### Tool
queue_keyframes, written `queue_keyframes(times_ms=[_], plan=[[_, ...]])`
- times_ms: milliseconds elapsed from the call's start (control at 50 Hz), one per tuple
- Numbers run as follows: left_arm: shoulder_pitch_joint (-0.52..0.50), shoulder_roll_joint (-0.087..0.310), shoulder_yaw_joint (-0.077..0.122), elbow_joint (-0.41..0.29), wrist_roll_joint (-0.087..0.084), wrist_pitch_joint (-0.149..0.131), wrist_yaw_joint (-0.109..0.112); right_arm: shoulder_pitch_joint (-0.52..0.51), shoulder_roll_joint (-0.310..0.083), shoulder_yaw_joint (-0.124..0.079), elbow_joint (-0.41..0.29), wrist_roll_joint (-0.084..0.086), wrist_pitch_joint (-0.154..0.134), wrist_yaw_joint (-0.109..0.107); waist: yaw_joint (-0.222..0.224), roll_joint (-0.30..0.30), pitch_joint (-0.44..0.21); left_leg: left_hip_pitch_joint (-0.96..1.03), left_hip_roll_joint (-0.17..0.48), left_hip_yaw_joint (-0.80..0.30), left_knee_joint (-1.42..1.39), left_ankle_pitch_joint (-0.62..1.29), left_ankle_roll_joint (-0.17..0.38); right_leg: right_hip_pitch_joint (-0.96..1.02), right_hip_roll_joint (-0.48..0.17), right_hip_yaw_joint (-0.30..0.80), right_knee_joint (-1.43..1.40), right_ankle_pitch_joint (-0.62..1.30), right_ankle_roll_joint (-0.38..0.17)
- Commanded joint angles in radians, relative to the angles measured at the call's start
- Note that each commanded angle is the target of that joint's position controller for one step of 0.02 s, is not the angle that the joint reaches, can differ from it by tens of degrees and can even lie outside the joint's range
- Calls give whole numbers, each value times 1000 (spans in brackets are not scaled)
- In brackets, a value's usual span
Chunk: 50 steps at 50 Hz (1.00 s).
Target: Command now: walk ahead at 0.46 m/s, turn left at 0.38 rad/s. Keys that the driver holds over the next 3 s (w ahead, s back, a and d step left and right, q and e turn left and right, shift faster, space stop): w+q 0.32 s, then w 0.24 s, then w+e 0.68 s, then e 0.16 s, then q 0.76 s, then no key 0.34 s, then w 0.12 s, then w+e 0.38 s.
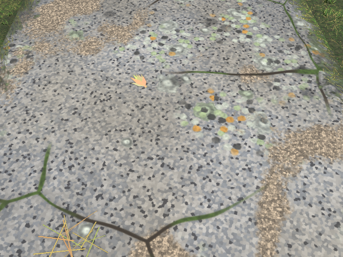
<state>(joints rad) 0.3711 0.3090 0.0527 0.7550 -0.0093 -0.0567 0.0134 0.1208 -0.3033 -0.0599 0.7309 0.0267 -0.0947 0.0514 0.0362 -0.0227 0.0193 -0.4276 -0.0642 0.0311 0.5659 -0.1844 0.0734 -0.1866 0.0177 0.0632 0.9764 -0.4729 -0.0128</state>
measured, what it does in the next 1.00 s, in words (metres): walks ahead: right foot, then left foot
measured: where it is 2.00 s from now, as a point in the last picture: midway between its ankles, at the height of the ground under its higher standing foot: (168, 170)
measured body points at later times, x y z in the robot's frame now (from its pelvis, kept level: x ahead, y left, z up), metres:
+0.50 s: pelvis +0.30 +0.00 +0.00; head +0.33 +0.00 +0.45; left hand +0.44 +0.29 -0.07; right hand +0.40 -0.27 -0.12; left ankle +0.11 +0.08 -0.64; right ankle +0.40 -0.08 -0.72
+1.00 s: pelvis +0.53 +0.10 +0.01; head +0.55 +0.12 +0.46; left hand +0.54 +0.39 -0.11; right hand +0.74 -0.13 -0.07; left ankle +0.56 +0.22 -0.72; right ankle +0.47 -0.05 -0.64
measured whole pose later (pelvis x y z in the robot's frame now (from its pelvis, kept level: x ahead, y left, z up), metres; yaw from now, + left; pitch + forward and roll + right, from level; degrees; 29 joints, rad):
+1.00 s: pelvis +0.53 +0.10 +0.01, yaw +6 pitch +1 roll +0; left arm 0.37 0.31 0.06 0.76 -0.03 -0.05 0.01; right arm 0.15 -0.26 -0.04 0.69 -0.01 -0.09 0.01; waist 0.03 -0.04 0.01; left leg -0.32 0.00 0.03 0.48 -0.19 0.02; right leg -0.41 -0.01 0.07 1.11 -0.41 0.00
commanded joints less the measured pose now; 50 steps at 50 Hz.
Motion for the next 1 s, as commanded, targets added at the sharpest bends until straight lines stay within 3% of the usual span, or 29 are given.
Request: queue_keyframes(times_ms=[20,40,60,120,180,240,300,360,380,400,420,440,460,480,500,520,560,600,640,680,780,820,860,880,900,920,940,960,1000], plan=[[-124,132,16,-148,-16,-80,-14,201,-153,-43,-21,-10,7,-16,-119,73,-99,576,330,-580,-302,-136,220,-612,-71,47,281,104,-11],[-143,130,20,-152,10,-85,-13,163,-136,-36,-35,-15,11,-19,-91,32,-57,474,295,-516,-318,-35,213,-577,-95,39,206,153,-3],[-133,126,24,-154,21,-80,-14,139,-119,-27,-49,-24,12,-23,-59,46,-48,405,263,-468,-341,42,209,-519,-111,40,163,186,5],[-113,94,18,-157,29,-55,-14,126,-125,-29,-52,-12,13,-37,-24,83,-23,282,227,-383,-375,193,221,-476,-111,7,58,212,49],[-231,59,4,-193,33,-52,-8,162,-152,-37,-34,-4,15,-53,-53,74,15,202,169,-300,-376,272,184,-452,-82,-19,-158,392,79],[-354,29,-7,-216,21,-63,-19,227,-156,-39,-9,3,28,-64,-104,90,9,172,134,-279,-343,243,138,-348,-26,-36,-366,564,83],[-420,53,2,-233,5,-72,-32,279,-152,-39,10,11,41,-71,-120,101,5,249,167,-358,-289,188,124,-315,-3,-4,-467,576,68],[-376,87,19,-219,3,-79,-37,275,-149,-42,15,2,52,-77,-85,138,-11,369,221,-415,-202,262,100,-280,-15,11,-503,479,24],[-312,103,29,-203,6,-83,-35,265,-144,-41,14,-2,54,-75,-51,147,-40,382,211,-404,-139,386,87,-194,-6,-13,-526,455,-4],[-205,131,45,-180,13,-86,-30,255,-123,-33,7,-9,55,-70,6,135,-120,362,162,-365,-1,479,61,-21,-24,-21,-545,479,-45],[-46,178,57,-168,30,-85,-21,248,-81,-14,-20,-28,53,-65,74,62,-279,229,106,-315,257,333,31,260,-172,128,-489,468,-119],[49,243,77,-115,33,-73,-30,419,2,11,-17,-4,41,-62,16,-264,-415,-141,-49,-211,608,-239,-42,607,-391,587,-549,281,-296],[58,153,59,-113,6,-69,-36,417,-75,5,2,9,34,-61,33,-233,-370,-269,-4,-244,736,-380,-48,578,-420,743,-638,94,-295],[-4,100,44,-120,1,-65,-32,289,-135,-12,-16,15,33,-59,55,-112,-208,-314,36,-235,771,-300,-51,444,-377,590,-658,90,-253],[-58,90,37,-124,12,-58,-31,201,-132,-10,-41,5,31,-60,41,-19,-120,-298,73,-194,744,-230,-52,309,-333,467,-675,190,-227],[-92,80,32,-115,16,-55,-33,145,-120,-11,-61,-11,25,-58,19,2,-46,-291,101,-173,681,-191,-54,198,-296,386,-701,310,-223],[-113,59,23,-106,21,-58,-34,158,-87,-9,-62,-11,28,-50,-26,-50,-29,-218,141,-148,591,-152,-57,100,-243,287,-748,417,-213],[-100,72,25,-86,3,-61,-37,154,-51,3,-65,-22,30,-47,-40,-67,-25,-196,152,-113,487,-153,-71,54,-227,246,-781,480,-236],[-94,111,36,-76,-6,-55,-31,84,-27,18,-90,-35,22,-45,-30,-57,-7,-184,155,-89,339,-96,-88,17,-217,209,-807,502,-247],[-81,136,44,-65,-10,-45,-24,10,-17,27,-103,-33,11,-39,-8,-50,2,-125,136,-79,178,37,-97,-20,-187,159,-811,485,-227],[11,158,50,-28,-23,-22,-15,-115,-58,15,-135,-16,-9,-24,25,-60,2,-2,82,-89,-22,182,-103,-3,-199,192,-757,411,-185],[13,163,52,-24,-23,-13,-11,-100,-85,2,-136,-12,-17,-24,-3,-73,-6,70,79,-92,-73,149,-83,13,-212,231,-708,368,-159],[11,124,39,-25,-15,-7,-8,31,-124,-24,-101,-19,-20,-35,-76,-67,-64,286,90,-80,-123,109,-43,-37,-151,205,-565,402,-112],[-7,62,16,-47,-1,-10,-10,178,-181,-42,-87,-36,-20,-47,-148,15,-177,505,242,-220,-118,67,17,-155,-83,147,-306,299,-70],[95,-17,-8,-79,-12,-21,-6,266,-265,-64,-67,-46,-2,-50,-123,282,-307,776,472,-586,-184,-93,151,-457,30,18,21,-60,-11],[95,65,10,-73,-35,-24,-3,279,-203,-53,-54,-34,4,-43,-133,277,-275,738,487,-744,-259,-297,183,-590,-10,63,195,-114,2],[28,121,28,-76,-40,-18,-2,235,-141,-36,-57,-26,4,-43,-134,195,-158,639,450,-619,-276,-311,148,-631,-50,75,254,-29,2],[-10,119,31,-79,-31,-11,-1,178,-105,-24,-60,-29,4,-41,-110,151,-98,541,407,-501,-293,-215,124,-610,-79,56,252,46,7],[-40,92,34,-87,-20,5,-7,102,-57,-11,-53,-40,1,-39,-63,158,-23,390,342,-333,-347,-47,106,-549,-126,51,197,138,17]])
